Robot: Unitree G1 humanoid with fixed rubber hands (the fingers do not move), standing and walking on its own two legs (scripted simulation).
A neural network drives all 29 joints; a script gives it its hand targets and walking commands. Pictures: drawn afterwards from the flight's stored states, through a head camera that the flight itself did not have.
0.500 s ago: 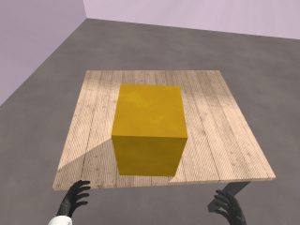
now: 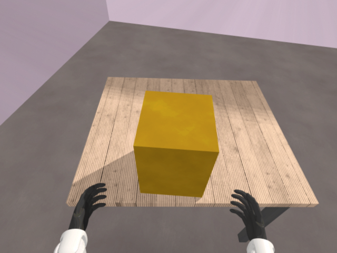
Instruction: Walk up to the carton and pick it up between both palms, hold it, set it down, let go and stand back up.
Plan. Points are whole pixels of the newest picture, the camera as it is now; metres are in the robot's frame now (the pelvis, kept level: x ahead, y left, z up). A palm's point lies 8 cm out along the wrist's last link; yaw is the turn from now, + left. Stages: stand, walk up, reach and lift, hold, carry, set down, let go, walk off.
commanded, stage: reach and lift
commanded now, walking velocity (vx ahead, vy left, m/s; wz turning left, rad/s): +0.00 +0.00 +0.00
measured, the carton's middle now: (174, 145) +0.43 +0.02 -0.03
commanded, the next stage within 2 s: none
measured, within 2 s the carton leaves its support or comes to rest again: neither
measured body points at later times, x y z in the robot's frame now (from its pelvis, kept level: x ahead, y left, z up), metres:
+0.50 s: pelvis +0.01 +0.00 +0.01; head +0.01 +0.01 +0.46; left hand +0.29 +0.23 +0.00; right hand +0.29 -0.18 +0.00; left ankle +0.00 +0.12 -0.74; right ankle +0.00 -0.13 -0.74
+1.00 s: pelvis +0.01 +0.00 +0.01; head +0.02 +0.01 +0.46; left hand +0.37 +0.23 +0.05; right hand +0.38 -0.17 +0.05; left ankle +0.00 +0.12 -0.74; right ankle +0.00 -0.13 -0.74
